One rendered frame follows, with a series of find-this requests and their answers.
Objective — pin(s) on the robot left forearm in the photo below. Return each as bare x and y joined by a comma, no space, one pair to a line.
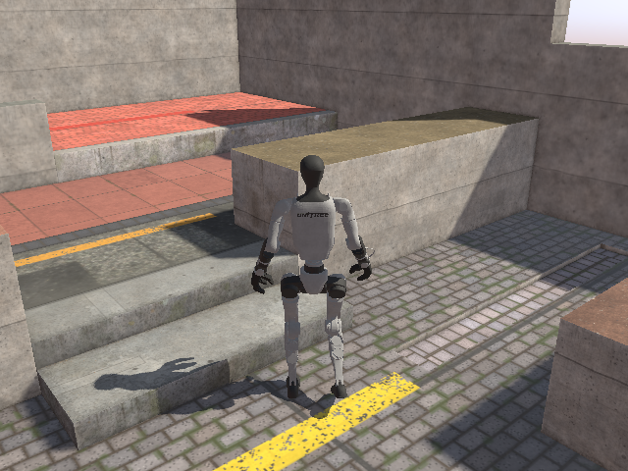
263,261

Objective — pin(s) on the right robot upper arm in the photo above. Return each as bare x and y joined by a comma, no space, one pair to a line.
343,206

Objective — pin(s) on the robot right forearm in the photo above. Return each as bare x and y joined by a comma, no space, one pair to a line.
361,255

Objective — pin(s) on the robot right hand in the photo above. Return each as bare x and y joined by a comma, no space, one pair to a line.
367,271

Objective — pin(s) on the left robot thigh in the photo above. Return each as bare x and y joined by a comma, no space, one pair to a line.
290,289

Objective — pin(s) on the robot left hand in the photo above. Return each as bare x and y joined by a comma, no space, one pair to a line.
255,280

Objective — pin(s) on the left robot upper arm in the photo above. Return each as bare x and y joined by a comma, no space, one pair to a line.
282,208

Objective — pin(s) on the humanoid robot head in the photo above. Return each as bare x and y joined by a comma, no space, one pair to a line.
312,170

